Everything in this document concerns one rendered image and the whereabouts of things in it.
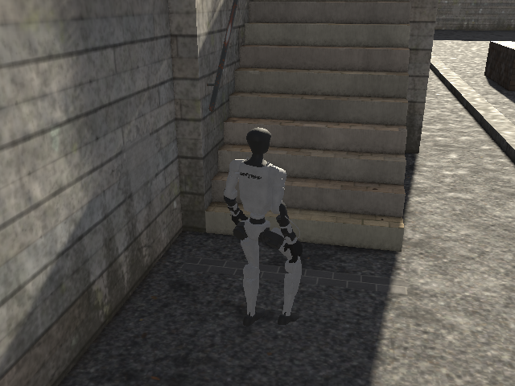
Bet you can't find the left robot upper arm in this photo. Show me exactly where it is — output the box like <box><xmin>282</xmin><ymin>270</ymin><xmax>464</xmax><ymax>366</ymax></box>
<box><xmin>224</xmin><ymin>159</ymin><xmax>245</xmax><ymax>199</ymax></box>

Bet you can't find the right robot upper arm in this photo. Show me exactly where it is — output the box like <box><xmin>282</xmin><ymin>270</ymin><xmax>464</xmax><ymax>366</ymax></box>
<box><xmin>270</xmin><ymin>166</ymin><xmax>287</xmax><ymax>214</ymax></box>

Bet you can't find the right robot hand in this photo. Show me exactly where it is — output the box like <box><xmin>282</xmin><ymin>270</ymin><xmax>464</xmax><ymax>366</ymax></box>
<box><xmin>283</xmin><ymin>240</ymin><xmax>303</xmax><ymax>263</ymax></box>

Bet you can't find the robot left forearm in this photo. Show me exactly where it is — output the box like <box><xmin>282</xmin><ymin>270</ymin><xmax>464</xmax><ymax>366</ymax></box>
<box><xmin>224</xmin><ymin>196</ymin><xmax>240</xmax><ymax>216</ymax></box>

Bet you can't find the robot left foot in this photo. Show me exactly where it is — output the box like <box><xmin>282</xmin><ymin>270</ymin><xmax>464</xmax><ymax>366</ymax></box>
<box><xmin>243</xmin><ymin>308</ymin><xmax>266</xmax><ymax>326</ymax></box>

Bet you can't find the robot left shin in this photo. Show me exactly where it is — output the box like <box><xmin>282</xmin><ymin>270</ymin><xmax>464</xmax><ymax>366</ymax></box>
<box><xmin>243</xmin><ymin>265</ymin><xmax>259</xmax><ymax>317</ymax></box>

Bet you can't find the left robot hand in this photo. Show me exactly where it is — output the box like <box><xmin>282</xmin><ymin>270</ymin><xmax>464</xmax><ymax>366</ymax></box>
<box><xmin>232</xmin><ymin>210</ymin><xmax>248</xmax><ymax>225</ymax></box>

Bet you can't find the robot right forearm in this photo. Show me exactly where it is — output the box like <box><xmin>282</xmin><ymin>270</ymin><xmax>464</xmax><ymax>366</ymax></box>
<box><xmin>276</xmin><ymin>203</ymin><xmax>297</xmax><ymax>244</ymax></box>

